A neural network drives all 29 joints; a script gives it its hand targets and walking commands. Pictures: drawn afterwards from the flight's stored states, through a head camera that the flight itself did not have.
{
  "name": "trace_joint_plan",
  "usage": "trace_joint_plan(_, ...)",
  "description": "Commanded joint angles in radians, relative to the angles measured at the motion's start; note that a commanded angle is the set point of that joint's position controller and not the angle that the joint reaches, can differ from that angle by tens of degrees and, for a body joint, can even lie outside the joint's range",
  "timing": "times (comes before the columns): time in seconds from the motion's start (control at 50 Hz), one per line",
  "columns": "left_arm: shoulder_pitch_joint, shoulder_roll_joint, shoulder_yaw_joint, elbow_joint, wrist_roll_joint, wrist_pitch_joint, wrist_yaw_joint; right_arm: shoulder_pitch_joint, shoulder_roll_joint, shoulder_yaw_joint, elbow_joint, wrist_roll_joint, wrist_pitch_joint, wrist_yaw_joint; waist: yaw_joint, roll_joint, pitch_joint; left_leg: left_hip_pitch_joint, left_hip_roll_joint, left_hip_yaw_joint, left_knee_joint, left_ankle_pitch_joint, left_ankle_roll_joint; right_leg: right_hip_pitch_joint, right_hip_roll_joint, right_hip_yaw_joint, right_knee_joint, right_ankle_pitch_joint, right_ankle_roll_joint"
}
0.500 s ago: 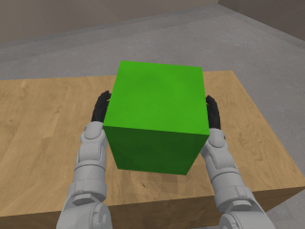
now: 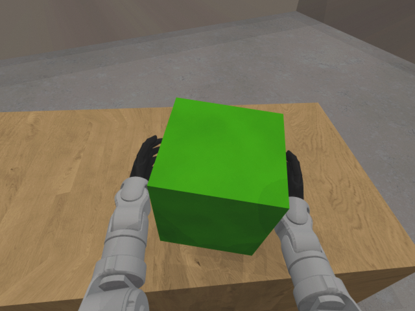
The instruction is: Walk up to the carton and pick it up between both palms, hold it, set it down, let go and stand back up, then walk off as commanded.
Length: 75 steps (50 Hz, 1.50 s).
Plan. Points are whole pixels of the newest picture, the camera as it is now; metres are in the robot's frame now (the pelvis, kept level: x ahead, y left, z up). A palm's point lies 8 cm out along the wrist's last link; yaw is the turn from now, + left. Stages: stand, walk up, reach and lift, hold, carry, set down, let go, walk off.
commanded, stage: set down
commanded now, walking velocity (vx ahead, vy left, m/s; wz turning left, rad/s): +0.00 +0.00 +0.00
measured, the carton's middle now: (216, 182) +0.36 -0.01 +0.05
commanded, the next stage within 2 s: none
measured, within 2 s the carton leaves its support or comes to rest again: neither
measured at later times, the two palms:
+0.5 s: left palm (147, 178) +0.39 +0.14 +0.04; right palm (285, 198) +0.34 -0.16 +0.03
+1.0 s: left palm (148, 198) +0.39 +0.15 -0.04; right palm (275, 220) +0.32 -0.15 -0.04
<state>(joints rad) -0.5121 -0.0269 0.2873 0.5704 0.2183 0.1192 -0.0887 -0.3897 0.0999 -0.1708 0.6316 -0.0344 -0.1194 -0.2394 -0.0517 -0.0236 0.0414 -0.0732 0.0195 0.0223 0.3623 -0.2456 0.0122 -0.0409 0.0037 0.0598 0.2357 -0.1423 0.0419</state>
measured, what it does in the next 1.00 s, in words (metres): stands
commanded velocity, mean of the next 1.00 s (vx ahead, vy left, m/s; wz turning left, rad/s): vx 0.00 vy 0.00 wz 0.00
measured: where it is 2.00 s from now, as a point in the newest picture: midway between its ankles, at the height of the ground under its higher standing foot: outside the picture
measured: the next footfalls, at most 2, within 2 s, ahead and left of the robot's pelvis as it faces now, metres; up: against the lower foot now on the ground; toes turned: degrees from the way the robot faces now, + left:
none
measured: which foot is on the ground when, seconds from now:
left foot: down 0.00-1.00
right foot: down 0.00-1.00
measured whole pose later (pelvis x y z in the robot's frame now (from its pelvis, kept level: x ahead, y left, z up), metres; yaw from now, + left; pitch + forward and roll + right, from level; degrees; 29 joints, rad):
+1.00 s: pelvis +0.00 +0.01 -0.01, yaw +0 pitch +16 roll -2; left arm -0.70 0.07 0.34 1.16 0.25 -0.35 -0.10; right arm -0.51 0.14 -0.39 1.12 -0.17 -0.60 -0.27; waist -0.05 -0.04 -0.06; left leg -0.49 0.02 0.02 0.44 -0.22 0.01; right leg -0.42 0.00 0.05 0.24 -0.10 0.04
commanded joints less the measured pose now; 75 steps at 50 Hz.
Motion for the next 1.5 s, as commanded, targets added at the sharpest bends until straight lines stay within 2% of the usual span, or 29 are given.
trace_joint_plan(0.0,-0.571,-0.510,-0.334,0.073,0.031,-0.055,-0.131,-0.633,0.577,0.353,-0.109,-0.115,-0.077,0.094,-0.033,-0.019,-0.305,-0.015,-0.044,0.033,-0.043,0.323,-0.021,0.174,0.022,-0.124,0.039,0.410,0.023)
trace_joint_plan(0.06,-0.593,-0.469,-0.255,0.147,0.072,-0.041,-0.163,-0.632,0.546,0.262,-0.055,-0.160,-0.065,0.090,-0.046,-0.032,-0.214,-0.042,-0.040,0.046,-0.082,0.190,-0.007,0.172,0.016,-0.134,0.014,0.289,0.020)
trace_joint_plan(0.1,-0.626,-0.459,-0.230,0.160,0.089,-0.055,-0.171,-0.643,0.545,0.220,-0.041,-0.183,-0.082,0.087,-0.046,-0.020,-0.242,-0.044,-0.037,0.054,-0.084,0.182,-0.013,0.169,0.018,-0.143,0.013,0.260,0.017)
trace_joint_plan(0.18,-0.727,-0.463,-0.229,0.161,0.095,-0.127,-0.147,-0.705,0.568,0.162,-0.028,-0.232,-0.150,0.097,-0.038,0.015,-0.389,-0.062,-0.031,0.057,-0.062,0.207,-0.032,0.138,0.029,-0.154,0.024,0.207,0.008)
trace_joint_plan(0.24,-0.767,-0.463,-0.241,0.184,0.088,-0.193,-0.121,-0.752,0.597,0.149,-0.020,-0.257,-0.208,0.105,-0.022,0.034,-0.492,-0.094,-0.024,0.056,-0.039,0.241,-0.040,0.125,0.031,-0.153,0.051,0.230,0.001)
trace_joint_plan(0.3,-0.749,-0.450,-0.227,0.248,0.100,-0.248,-0.104,-0.750,0.626,0.143,0.040,-0.279,-0.253,0.107,0.003,0.043,-0.533,-0.109,-0.017,0.058,-0.020,0.291,-0.041,0.109,0.030,-0.147,0.068,0.267,-0.006)
trace_joint_plan(0.4,-0.708,-0.419,-0.176,0.361,0.135,-0.282,-0.107,-0.698,0.621,0.095,0.188,-0.314,-0.280,0.101,0.017,0.041,-0.454,-0.127,-0.008,0.064,-0.022,0.314,-0.038,0.084,0.028,-0.141,0.062,0.275,-0.014)
trace_joint_plan(0.46,-0.685,-0.421,-0.161,0.400,0.148,-0.290,-0.110,-0.668,0.609,0.082,0.237,-0.322,-0.300,0.092,0.016,0.039,-0.441,-0.123,-0.008,0.066,-0.011,0.371,-0.044,0.084,0.034,-0.142,0.060,0.325,-0.015)
trace_joint_plan(0.58,-0.670,-0.435,-0.180,0.413,0.131,-0.364,-0.093,-0.646,0.624,0.108,0.273,-0.318,-0.387,0.078,0.024,0.061,-0.570,-0.100,-0.005,0.057,0.065,0.597,-0.074,0.049,0.047,-0.140,0.089,0.499,-0.019)
trace_joint_plan(0.64,-0.668,-0.446,-0.196,0.422,0.112,-0.416,-0.081,-0.637,0.635,0.113,0.295,-0.317,-0.441,0.076,0.019,0.079,-0.653,-0.079,-0.001,0.049,0.105,0.700,-0.091,0.000,0.052,-0.143,0.096,0.552,-0.026)
trace_joint_plan(0.7,-0.669,-0.446,-0.192,0.454,0.106,-0.459,-0.075,-0.631,0.634,0.099,0.339,-0.322,-0.482,0.075,0.016,0.094,-0.694,-0.073,0.002,0.043,0.131,0.747,-0.100,-0.053,0.054,-0.145,0.096,0.558,-0.035)
trace_joint_plan(0.9,-0.737,-0.434,-0.180,0.581,0.100,-0.541,-0.070,-0.653,0.588,0.001,0.473,-0.363,-0.546,0.081,-0.008,0.126,-0.662,-0.115,0.008,0.038,0.155,0.683,-0.110,-0.197,0.053,-0.163,0.079,0.406,-0.063)
trace_joint_plan(1.06,-0.785,-0.457,-0.183,0.669,0.102,-0.623,-0.046,-0.712,0.584,-0.067,0.517,-0.399,-0.594,0.102,-0.002,0.154,-0.747,-0.119,0.017,0.030,0.206,0.673,-0.126,-0.335,0.057,-0.175,0.102,0.317,-0.081)
trace_joint_plan(1.22,-0.801,-0.472,-0.166,0.770,0.130,-0.659,-0.037,-0.737,0.576,-0.124,0.593,-0.437,-0.606,0.117,0.006,0.170,-0.758,-0.155,0.028,0.026,0.233,0.628,-0.127,-0.408,0.055,-0.178,0.132,0.252,-0.091)
trace_joint_plan(1.38,-0.825,-0.482,-0.164,0.808,0.141,-0.692,-0.028,-0.756,0.579,-0.167,0.636,-0.469,-0.624,0.126,0.008,0.194,-0.806,-0.168,0.038,0.016,0.271,0.650,-0.133,-0.485,0.055,-0.182,0.171,0.227,-0.093)
trace_joint_plan(1.48,-0.851,-0.484,-0.168,0.823,0.142,-0.711,-0.022,-0.780,0.584,-0.184,0.647,-0.483,-0.632,0.132,0.010,0.205,-0.837,-0.195,0.039,0.012,0.287,0.618,-0.132,-0.523,0.052,-0.183,0.195,0.199,-0.092)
